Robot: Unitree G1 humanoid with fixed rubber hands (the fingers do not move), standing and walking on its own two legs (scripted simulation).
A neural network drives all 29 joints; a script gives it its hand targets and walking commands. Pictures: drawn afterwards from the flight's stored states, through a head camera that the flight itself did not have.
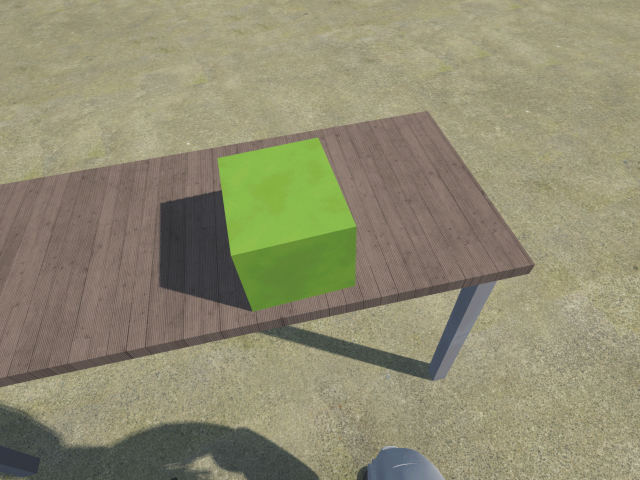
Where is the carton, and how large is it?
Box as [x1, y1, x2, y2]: [217, 138, 356, 311]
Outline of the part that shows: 318,138 217,158 230,252 253,311 354,285 356,226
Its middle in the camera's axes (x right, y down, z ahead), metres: -0.06 -0.04 +0.69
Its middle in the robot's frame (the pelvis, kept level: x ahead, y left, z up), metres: +0.53 +0.03 -0.04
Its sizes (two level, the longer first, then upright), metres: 0.228 0.186 0.161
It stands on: a table, 0.64 m high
